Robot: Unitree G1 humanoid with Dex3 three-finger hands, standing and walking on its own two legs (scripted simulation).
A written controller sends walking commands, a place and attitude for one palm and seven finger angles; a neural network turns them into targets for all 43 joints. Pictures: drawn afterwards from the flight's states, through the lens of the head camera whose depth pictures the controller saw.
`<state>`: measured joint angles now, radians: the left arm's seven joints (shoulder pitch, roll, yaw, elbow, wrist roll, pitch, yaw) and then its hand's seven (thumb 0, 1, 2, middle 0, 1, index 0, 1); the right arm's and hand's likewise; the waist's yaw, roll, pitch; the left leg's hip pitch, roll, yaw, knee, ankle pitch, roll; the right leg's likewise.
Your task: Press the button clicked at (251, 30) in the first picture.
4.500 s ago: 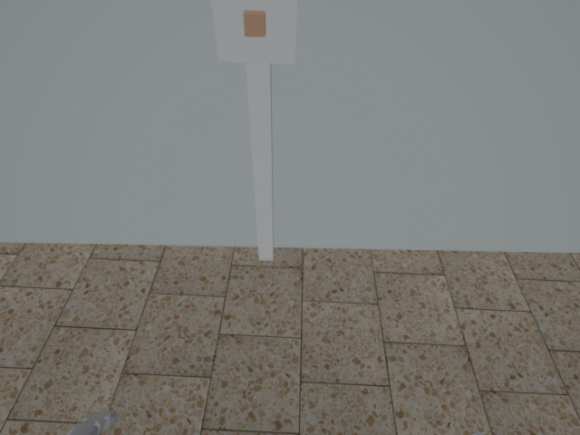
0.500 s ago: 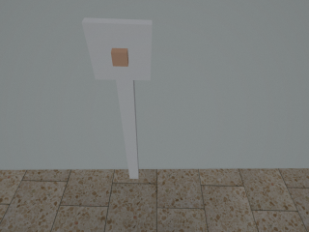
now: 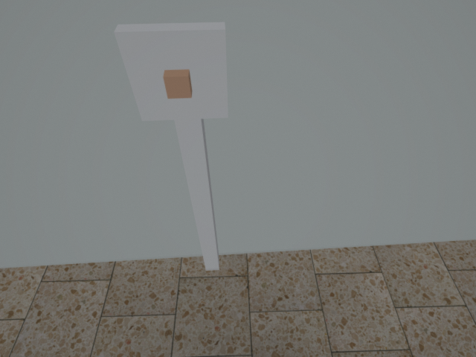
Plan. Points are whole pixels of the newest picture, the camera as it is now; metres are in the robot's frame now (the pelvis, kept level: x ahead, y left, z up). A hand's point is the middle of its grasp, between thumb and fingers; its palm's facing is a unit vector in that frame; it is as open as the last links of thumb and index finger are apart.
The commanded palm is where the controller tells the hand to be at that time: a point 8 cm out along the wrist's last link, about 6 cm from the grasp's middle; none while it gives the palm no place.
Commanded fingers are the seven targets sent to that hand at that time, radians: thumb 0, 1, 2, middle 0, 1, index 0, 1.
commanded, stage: look again from close up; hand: left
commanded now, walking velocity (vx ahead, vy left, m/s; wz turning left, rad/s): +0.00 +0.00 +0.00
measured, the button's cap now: (178, 83) +0.54 +0.14 +0.18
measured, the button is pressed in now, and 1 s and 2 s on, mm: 0 0 0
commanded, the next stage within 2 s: shuffle to correct the standing spot in 0.34 s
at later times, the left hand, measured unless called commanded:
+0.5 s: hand out of the picture +0.00 +0.14 -0.17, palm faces +0.01 -0.99 -0.17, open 7.3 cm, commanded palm none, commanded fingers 0.00 0.90 0.90 -0.20 -0.30 -0.20 -0.30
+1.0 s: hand out of the picture -0.01 +0.10 -0.19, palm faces +0.14 -0.98 -0.12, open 7.3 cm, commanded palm none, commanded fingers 0.00 0.90 0.90 -0.20 -0.30 -0.20 -0.30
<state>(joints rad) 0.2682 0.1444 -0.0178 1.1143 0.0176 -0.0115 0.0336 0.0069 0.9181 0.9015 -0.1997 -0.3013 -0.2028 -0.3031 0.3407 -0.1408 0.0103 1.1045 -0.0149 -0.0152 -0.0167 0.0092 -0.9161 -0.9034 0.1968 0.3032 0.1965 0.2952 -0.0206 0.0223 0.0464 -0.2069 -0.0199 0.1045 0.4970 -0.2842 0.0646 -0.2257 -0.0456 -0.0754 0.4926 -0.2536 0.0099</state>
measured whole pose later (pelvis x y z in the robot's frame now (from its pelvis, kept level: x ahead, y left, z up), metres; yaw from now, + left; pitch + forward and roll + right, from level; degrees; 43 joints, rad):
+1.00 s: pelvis +0.08 -0.04 -0.01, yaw +5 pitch +1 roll -2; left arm 0.41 0.12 0.01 1.13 0.03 -0.02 0.03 0.00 0.91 0.90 -0.20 -0.30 -0.20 -0.30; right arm 0.24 -0.15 -0.02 1.08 -0.01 -0.01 -0.03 0.02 -0.94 -0.90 0.20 0.30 0.20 0.30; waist 0.02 -0.03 0.06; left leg -0.33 0.04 0.11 0.65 -0.28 0.04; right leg -0.13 0.02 -0.19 0.54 -0.42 -0.04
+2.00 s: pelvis +0.06 -0.05 +0.00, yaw +6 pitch +1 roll +0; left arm 0.27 0.17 0.04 1.06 0.02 0.03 0.02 0.01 0.91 0.90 -0.20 -0.30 -0.20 -0.30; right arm 0.30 -0.13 -0.01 1.06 -0.02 0.00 -0.04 0.01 -0.94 -0.90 0.20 0.30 0.20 0.30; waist 0.02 -0.03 0.03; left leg -0.18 -0.03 0.07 0.44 -0.27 0.05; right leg -0.33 -0.05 -0.05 0.74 -0.41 0.00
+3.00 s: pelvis +0.07 -0.07 +0.00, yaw +7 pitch +1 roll +1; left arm 0.43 0.18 0.04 0.18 -0.13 -0.03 0.11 0.03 0.94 0.90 -0.25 -0.36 -0.25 -0.36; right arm 0.32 -0.22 -0.01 0.88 0.03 -0.23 -0.07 0.02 -0.92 -0.90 0.20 0.30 0.20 0.30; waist -0.01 0.03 -0.02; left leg -0.22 -0.02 0.06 0.52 -0.32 0.03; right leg -0.24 -0.02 -0.08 0.55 -0.33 -0.02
